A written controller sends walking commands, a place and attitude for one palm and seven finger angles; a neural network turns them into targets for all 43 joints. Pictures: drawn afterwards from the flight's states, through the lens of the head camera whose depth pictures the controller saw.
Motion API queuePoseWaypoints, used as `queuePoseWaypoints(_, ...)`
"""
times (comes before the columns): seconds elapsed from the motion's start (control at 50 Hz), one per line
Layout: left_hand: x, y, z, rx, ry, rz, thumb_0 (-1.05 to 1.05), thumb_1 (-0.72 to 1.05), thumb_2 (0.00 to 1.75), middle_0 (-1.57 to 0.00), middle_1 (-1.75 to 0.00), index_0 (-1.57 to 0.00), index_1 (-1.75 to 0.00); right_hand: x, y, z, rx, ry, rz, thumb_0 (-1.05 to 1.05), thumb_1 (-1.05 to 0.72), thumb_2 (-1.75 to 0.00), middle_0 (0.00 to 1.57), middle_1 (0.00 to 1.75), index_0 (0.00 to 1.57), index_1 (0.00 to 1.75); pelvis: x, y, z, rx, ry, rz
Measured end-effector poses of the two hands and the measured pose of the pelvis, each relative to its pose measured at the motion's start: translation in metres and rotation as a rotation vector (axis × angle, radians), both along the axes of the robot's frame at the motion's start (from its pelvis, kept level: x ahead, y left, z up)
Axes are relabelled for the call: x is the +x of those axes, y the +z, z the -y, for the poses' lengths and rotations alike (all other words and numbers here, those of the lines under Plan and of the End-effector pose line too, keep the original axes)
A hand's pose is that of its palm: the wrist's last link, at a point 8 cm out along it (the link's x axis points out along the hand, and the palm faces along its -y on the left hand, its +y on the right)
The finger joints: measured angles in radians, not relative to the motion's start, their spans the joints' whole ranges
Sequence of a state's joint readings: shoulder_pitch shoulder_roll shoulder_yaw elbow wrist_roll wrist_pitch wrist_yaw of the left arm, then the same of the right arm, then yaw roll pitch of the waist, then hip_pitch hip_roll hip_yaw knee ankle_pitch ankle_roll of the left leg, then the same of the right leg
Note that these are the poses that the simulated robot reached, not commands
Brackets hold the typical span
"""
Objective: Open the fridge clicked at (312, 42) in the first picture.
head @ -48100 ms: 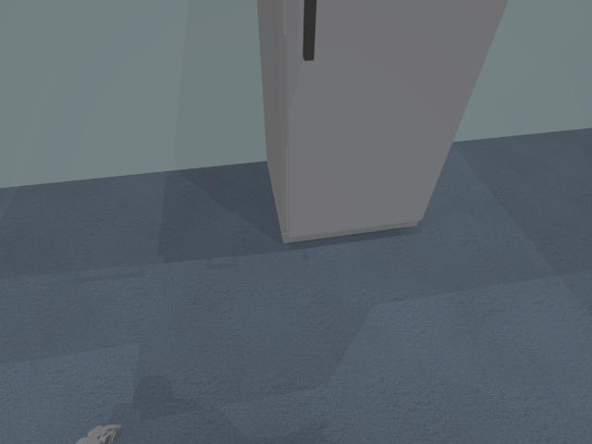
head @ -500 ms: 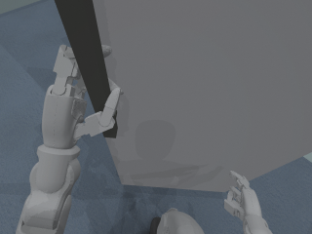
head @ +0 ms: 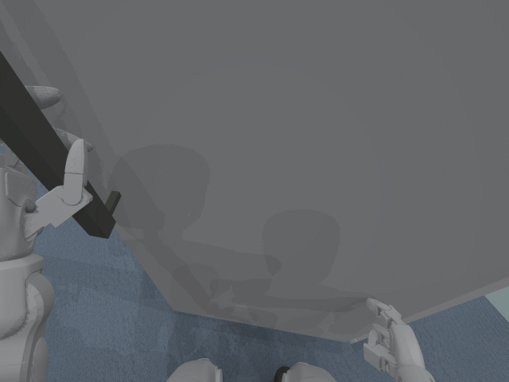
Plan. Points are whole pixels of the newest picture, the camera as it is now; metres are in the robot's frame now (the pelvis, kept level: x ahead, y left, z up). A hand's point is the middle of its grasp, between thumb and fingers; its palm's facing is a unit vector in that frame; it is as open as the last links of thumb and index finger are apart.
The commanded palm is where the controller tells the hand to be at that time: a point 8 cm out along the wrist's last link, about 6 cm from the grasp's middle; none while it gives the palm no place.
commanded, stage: walk backward, drawing the door open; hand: left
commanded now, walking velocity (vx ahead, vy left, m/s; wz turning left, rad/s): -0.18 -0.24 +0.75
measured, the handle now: (43, 117) +0.31 +0.20 +0.26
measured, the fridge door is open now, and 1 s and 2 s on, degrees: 52 78 75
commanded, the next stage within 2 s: stop walking and hold the door back in 0.60 s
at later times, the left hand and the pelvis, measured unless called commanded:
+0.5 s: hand (22, 368) +0.13 +0.17 +0.21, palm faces +0.59 -0.76 -0.27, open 7.3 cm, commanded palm +0.08 +0.20 +0.22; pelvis -0.08 -0.12 +0.00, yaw +9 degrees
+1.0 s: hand out of the picture +0.04 +0.15 +0.22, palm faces +0.59 -0.78 -0.20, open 6.7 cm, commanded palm +0.02 +0.19 +0.19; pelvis -0.20 -0.15 +0.01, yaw +24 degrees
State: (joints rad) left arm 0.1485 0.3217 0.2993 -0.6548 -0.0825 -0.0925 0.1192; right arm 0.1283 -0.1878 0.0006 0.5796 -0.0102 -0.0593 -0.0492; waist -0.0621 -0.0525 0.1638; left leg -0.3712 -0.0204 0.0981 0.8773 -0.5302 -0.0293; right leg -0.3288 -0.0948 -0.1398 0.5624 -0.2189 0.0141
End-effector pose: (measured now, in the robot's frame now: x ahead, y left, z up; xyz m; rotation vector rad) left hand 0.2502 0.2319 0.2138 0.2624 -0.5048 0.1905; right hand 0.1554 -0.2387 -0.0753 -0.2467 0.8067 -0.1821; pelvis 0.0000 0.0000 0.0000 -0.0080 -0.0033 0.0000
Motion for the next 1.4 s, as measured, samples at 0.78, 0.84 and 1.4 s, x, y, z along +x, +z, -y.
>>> queuePoseWaypoints(0.78,-0.251,0.006,0.047,0.084,0.43,-0.02,-0.27,0.52,0.73,-0.48,-1.52,-0.22,-1.29,-0.084,0.02,0.118,-0.119,0.269,0.045,0.01,-0.91,-0.9,0.2,0.3,0.21,0.31,-0.139,0.006,0.14,0.019,0.316,-0.01)
queuePoseWaypoints(0.84,-0.261,0.004,0.048,0.073,0.4,0.018,-0.32,0.49,0.71,-0.48,-1.56,-0.25,-1.26,-0.092,0.01,0.106,-0.117,0.299,0.062,0.01,-0.91,-0.9,0.2,0.3,0.21,0.31,-0.16,-0.005,0.134,0.012,0.341,0.005)
queuePoseWaypoints(1.4,-0.216,0.019,0.039,-0.092,0.378,-0.233,-0.15,0.58,0.79,-0.48,-1.42,-0.42,-1.39,-0.187,-0.014,0.145,-0.1,0.367,-0.08,0.01,-0.9,-0.9,0.2,0.3,0.2,0.3,-0.242,0.008,0.168,0.041,0.455,0.008)
